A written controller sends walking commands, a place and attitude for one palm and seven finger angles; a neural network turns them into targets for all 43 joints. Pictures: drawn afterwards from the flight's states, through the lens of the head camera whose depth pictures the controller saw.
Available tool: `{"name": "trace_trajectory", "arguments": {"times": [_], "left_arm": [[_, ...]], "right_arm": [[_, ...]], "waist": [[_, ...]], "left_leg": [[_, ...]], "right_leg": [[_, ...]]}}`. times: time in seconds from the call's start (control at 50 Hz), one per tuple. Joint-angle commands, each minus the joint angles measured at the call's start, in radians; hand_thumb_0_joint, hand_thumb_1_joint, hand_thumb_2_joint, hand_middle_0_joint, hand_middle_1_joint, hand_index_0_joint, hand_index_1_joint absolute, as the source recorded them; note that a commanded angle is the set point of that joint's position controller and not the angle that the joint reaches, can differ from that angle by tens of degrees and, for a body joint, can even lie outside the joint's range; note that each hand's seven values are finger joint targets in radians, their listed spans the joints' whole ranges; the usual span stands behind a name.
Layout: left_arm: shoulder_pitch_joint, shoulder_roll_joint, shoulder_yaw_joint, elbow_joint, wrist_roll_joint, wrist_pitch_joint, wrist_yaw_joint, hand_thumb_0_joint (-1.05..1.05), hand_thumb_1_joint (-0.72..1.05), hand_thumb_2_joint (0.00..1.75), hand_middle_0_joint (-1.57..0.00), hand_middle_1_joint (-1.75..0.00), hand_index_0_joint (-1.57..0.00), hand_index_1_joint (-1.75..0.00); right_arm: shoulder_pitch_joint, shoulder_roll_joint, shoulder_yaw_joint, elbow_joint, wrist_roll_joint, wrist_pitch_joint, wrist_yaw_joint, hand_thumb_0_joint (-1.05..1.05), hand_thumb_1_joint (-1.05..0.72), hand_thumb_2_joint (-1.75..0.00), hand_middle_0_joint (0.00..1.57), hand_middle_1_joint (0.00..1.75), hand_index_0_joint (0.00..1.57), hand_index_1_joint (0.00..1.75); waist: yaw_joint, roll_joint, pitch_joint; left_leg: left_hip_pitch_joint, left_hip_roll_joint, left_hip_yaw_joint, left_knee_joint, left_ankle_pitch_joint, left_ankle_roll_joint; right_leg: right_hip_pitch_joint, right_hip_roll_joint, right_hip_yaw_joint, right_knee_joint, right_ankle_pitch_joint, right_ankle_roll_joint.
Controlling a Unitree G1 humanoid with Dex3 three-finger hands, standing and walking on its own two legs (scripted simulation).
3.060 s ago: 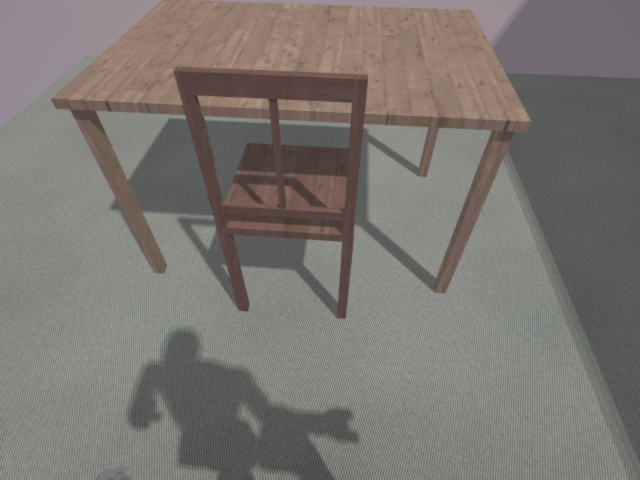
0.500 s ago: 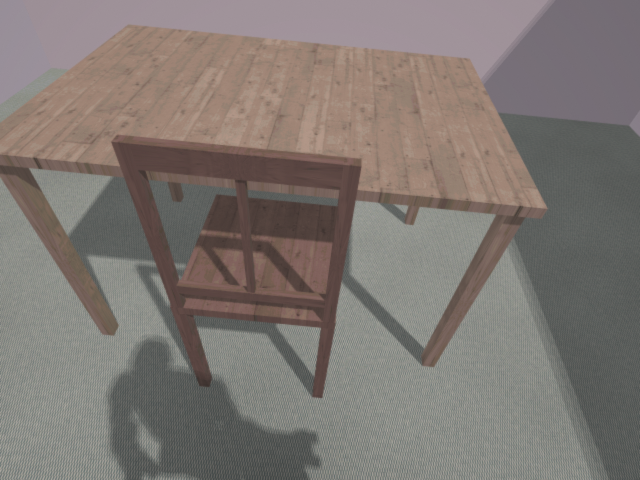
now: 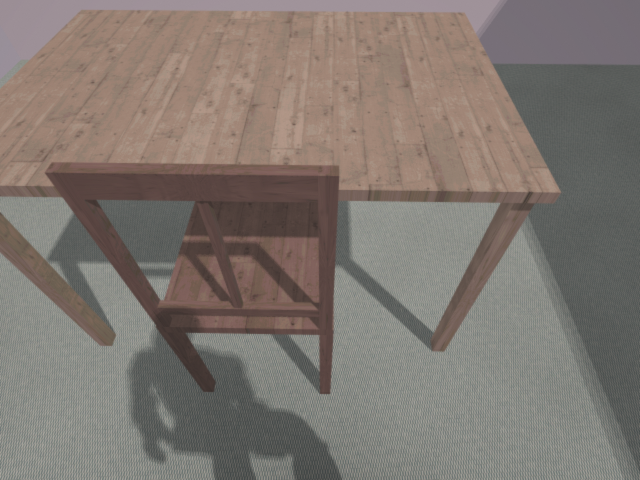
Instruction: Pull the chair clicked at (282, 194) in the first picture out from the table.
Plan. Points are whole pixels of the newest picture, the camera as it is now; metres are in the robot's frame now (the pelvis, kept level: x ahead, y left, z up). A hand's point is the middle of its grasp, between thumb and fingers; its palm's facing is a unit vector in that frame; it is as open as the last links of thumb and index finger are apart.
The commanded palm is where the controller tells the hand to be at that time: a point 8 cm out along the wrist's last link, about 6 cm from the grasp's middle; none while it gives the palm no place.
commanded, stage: come to a stop and stand still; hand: left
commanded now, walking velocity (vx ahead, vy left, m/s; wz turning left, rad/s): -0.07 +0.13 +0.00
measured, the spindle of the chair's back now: (223, 260) +0.46 +0.20 -0.08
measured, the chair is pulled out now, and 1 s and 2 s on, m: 0.00 0.00 0.00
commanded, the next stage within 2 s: look again from close up in 1.16 s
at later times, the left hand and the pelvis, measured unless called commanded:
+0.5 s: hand out of the picture -0.04 +0.22 -0.17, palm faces +0.08 -0.98 -0.17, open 7.4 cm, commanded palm none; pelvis -0.05 +0.04 +0.01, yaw +1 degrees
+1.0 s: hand out of the picture +0.01 +0.18 -0.17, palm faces +0.04 -0.98 -0.22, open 7.2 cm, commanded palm none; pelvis -0.03 +0.00 +0.01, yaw +1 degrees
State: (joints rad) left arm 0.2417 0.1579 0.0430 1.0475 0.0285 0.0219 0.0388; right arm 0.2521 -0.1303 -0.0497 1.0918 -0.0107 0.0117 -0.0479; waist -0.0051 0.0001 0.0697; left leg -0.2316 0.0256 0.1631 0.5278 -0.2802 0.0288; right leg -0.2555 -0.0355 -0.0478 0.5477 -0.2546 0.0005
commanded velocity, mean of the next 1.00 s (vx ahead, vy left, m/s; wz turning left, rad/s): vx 0.05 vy -0.02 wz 0.00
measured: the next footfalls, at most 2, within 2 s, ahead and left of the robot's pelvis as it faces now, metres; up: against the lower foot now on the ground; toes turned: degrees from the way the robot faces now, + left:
left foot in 0.38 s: +0.02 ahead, +0.11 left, +0.00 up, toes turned +4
right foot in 0.82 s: +0.06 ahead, -0.12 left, +0.00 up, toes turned -2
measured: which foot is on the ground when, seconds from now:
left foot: down 0.00-0.00, up 0.02-0.36, down 0.38-1.00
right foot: down 0.00-0.40, up 0.42-0.80, down 0.82-1.00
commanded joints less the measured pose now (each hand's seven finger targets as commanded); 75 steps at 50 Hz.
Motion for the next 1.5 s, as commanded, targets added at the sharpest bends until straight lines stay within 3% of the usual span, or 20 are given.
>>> {"name": "trace_trajectory", "arguments": {"times": [0.0,0.14,0.26,0.32,0.34,0.38,0.42,0.52,0.68,0.76,0.82,0.86,0.94,1.04,1.22,1.24,1.26,1.3,1.38,1.48], "left_arm": [[0.110,0.169,0.024,-0.026,-0.005,-0.026,0.011,0.00,0.90,0.90,-0.20,-0.30,-0.20,-0.30],[0.037,0.168,0.038,-0.063,-0.003,-0.028,0.016,0.00,0.90,0.90,-0.20,-0.30,-0.20,-0.30],[0.046,0.196,0.051,-0.070,0.005,-0.019,0.007,0.00,0.90,0.90,-0.20,-0.30,-0.20,-0.30],[0.000,0.181,0.044,-0.067,-0.006,-0.012,-0.001,0.00,0.90,0.90,-0.20,-0.30,-0.20,-0.30],[-0.019,0.157,0.038,-0.072,-0.010,-0.007,-0.003,0.00,0.90,0.90,-0.20,-0.30,-0.20,-0.30],[-0.028,0.081,0.022,-0.084,-0.015,-0.001,-0.015,0.00,0.90,0.90,-0.20,-0.30,-0.20,-0.30],[-0.046,0.076,0.023,-0.082,0.002,0.002,-0.021,0.00,0.90,0.90,-0.20,-0.30,-0.20,-0.30],[0.036,0.083,0.030,-0.029,0.002,-0.016,-0.042,0.00,0.90,0.90,-0.20,-0.30,-0.20,-0.30],[-0.008,0.045,0.008,-0.034,-0.016,-0.012,-0.031,0.00,0.90,0.90,-0.20,-0.30,-0.20,-0.30],[0.100,0.056,0.012,0.018,-0.018,-0.031,-0.022,0.00,0.90,0.90,-0.20,-0.30,-0.20,-0.30],[0.113,0.139,0.012,0.054,-0.022,-0.046,-0.006,0.00,0.90,0.90,-0.20,-0.30,-0.20,-0.30],[0.096,0.110,0.006,0.063,-0.021,-0.053,-0.002,0.00,0.90,0.90,-0.20,-0.30,-0.20,-0.30],[0.056,0.073,-0.007,0.060,-0.028,-0.046,-0.001,0.00,0.90,0.90,-0.20,-0.30,-0.20,-0.30],[0.064,0.082,-0.008,0.065,-0.027,-0.045,0.001,0.00,0.90,0.90,-0.20,-0.30,-0.20,-0.30],[0.074,0.090,-0.012,0.071,-0.022,-0.049,-0.001,0.00,0.90,0.90,-0.20,-0.30,-0.20,-0.30],[0.177,0.120,-0.009,0.105,-0.011,-0.074,0.046,0.00,0.90,0.90,-0.20,-0.30,-0.20,-0.30],[0.176,0.163,-0.002,0.059,-0.008,-0.083,0.039,0.00,0.90,0.90,-0.20,-0.30,-0.20,-0.30],[0.102,0.135,-0.018,0.036,-0.007,-0.079,0.023,0.00,0.90,0.90,-0.20,-0.30,-0.20,-0.30],[0.075,0.087,-0.026,0.009,-0.016,-0.056,0.008,0.00,0.90,0.90,-0.20,-0.30,-0.20,-0.30],[0.116,0.074,-0.038,0.024,-0.016,-0.048,-0.004,0.00,0.90,0.90,-0.20,-0.30,-0.20,-0.30]], "right_arm": [[0.055,-0.055,-0.026,-0.062,0.010,0.012,0.008,0.00,-0.90,-0.90,0.20,0.30,0.20,0.30],[0.014,-0.075,-0.026,-0.059,0.001,0.031,0.020,0.00,-0.90,-0.90,0.20,0.30,0.20,0.30],[0.005,-0.079,-0.016,-0.087,-0.002,0.013,0.031,0.00,-0.90,-0.90,0.20,0.30,0.20,0.30],[0.114,-0.066,-0.004,-0.044,-0.004,-0.001,0.029,0.00,-0.90,-0.90,0.20,0.30,0.20,0.30],[0.145,-0.079,-0.002,-0.035,-0.006,-0.006,0.027,0.00,-0.90,-0.90,0.20,0.30,0.20,0.30],[0.144,-0.162,-0.009,-0.044,-0.025,-0.015,0.022,0.00,-0.90,-0.90,0.20,0.30,0.20,0.30],[0.068,-0.196,-0.008,-0.069,-0.028,-0.021,0.017,0.00,-0.90,-0.90,0.20,0.30,0.20,0.30],[0.107,-0.147,0.010,-0.055,-0.012,-0.049,-0.005,0.00,-0.90,-0.90,0.20,0.30,0.20,0.30],[0.204,-0.157,0.003,0.011,-0.023,-0.045,-0.025,0.00,-0.90,-0.90,0.20,0.30,0.20,0.30],[0.185,-0.137,0.000,0.029,-0.006,-0.040,-0.018,0.00,-0.90,-0.90,0.20,0.30,0.20,0.30],[0.183,-0.037,0.024,0.026,0.005,-0.037,-0.004,0.00,-0.90,-0.90,0.20,0.30,0.20,0.30],[0.187,-0.031,0.024,0.048,-0.003,-0.025,-0.007,0.00,-0.90,-0.90,0.20,0.30,0.20,0.30],[0.181,-0.046,0.030,0.077,-0.003,-0.025,-0.007,0.00,-0.90,-0.90,0.20,0.30,0.20,0.30],[0.141,-0.062,0.032,0.071,-0.004,-0.028,-0.007,0.00,-0.90,-0.90,0.20,0.30,0.20,0.30],[0.100,-0.083,0.032,0.054,0.000,-0.025,-0.005,0.00,-0.90,-0.90,0.20,0.30,0.20,0.30],[-0.016,-0.134,0.026,-0.020,0.005,-0.040,0.012,0.00,-0.90,-0.90,0.20,0.30,0.20,0.30],[0.035,-0.073,0.030,-0.068,0.007,-0.028,0.015,0.00,-0.90,-0.90,0.20,0.30,0.20,0.30],[0.085,-0.059,0.033,-0.054,0.007,-0.029,0.019,0.00,-0.90,-0.90,0.20,0.30,0.20,0.30],[0.117,-0.107,0.036,-0.067,-0.006,-0.034,0.025,0.00,-0.90,-0.90,0.20,0.30,0.20,0.30],[0.100,-0.113,0.048,-0.071,-0.002,-0.046,0.021,0.00,-0.90,-0.90,0.20,0.30,0.20,0.30]], "waist": [[0.013,-0.178,-0.126],[0.024,-0.123,-0.080],[0.053,-0.182,-0.072],[0.004,-0.163,-0.087],[-0.014,-0.121,-0.060],[-0.013,0.151,0.007],[-0.009,0.271,0.086],[0.000,0.085,0.083],[-0.039,0.152,-0.055],[0.012,0.084,-0.115],[0.002,-0.109,-0.088],[-0.013,-0.186,-0.067],[-0.008,-0.046,0.023],[0.002,0.032,-0.003],[0.002,-0.037,-0.008],[0.056,-0.077,0.029],[0.008,-0.083,-0.068],[-0.029,-0.004,-0.093],[-0.023,-0.002,-0.027],[0.004,0.010,0.055]], "left_leg": [[-0.080,-0.007,-0.083,0.238,-0.252,-0.048],[-0.171,0.004,-0.165,0.442,-0.196,-0.074],[-0.082,-0.009,-0.140,0.163,-0.178,-0.061],[0.152,-0.034,-0.109,-0.101,-0.027,-0.046],[0.186,-0.018,-0.132,-0.157,-0.031,-0.037],[0.014,0.171,-0.393,-0.363,-0.322,0.035],[-0.127,0.285,-0.557,-0.497,-0.473,0.117],[0.074,0.214,-0.376,-0.402,-0.047,0.112],[0.229,0.235,-0.313,-0.197,0.676,0.129],[0.107,0.152,-0.272,-0.091,0.483,0.050],[-0.106,0.026,-0.158,-0.072,-0.097,-0.039],[-0.013,0.045,-0.150,-0.069,-0.008,-0.044],[0.027,0.069,-0.187,-0.161,0.192,-0.041],[0.057,0.077,-0.188,-0.180,0.213,-0.040],[0.100,0.081,-0.183,-0.202,0.184,-0.037],[-0.044,0.064,-0.108,0.061,0.121,-0.054],[-0.059,0.042,-0.169,0.089,-0.127,-0.030],[0.023,0.042,-0.140,0.008,-0.088,-0.037],[0.005,0.077,-0.187,-0.100,0.002,-0.006],[-0.057,0.080,-0.225,-0.181,0.023,0.014]], "right_leg": [[0.117,-0.332,0.252,-0.153,0.846,-0.184],[0.093,-0.263,0.210,-0.201,0.526,-0.197],[0.068,-0.247,0.274,-0.275,0.137,-0.181],[-0.070,-0.162,0.212,-0.289,-0.166,-0.099],[-0.134,-0.122,0.177,-0.263,-0.245,-0.058],[-0.136,0.007,0.033,-0.046,-0.185,0.005],[-0.165,0.021,0.018,0.204,-0.156,0.010],[-0.315,0.002,0.065,0.407,-0.049,0.017],[-0.159,0.003,0.023,0.129,-0.145,0.020],[0.127,0.007,0.011,-0.193,0.168,0.012],[0.272,-0.235,0.193,-0.188,0.471,-0.081],[0.180,-0.183,0.166,-0.186,0.530,-0.096],[0.117,-0.088,0.088,-0.175,0.408,-0.047],[0.141,-0.074,0.095,-0.196,0.360,-0.035],[0.123,-0.068,0.095,-0.232,0.323,-0.028],[0.137,-0.144,0.165,-0.166,0.842,0.031],[0.185,-0.210,0.227,-0.166,0.785,-0.025],[0.086,-0.170,0.156,-0.199,0.399,-0.097],[-0.011,-0.060,0.113,-0.177,-0.067,-0.059],[0.014,-0.038,0.097,-0.133,0.001,-0.046]]}}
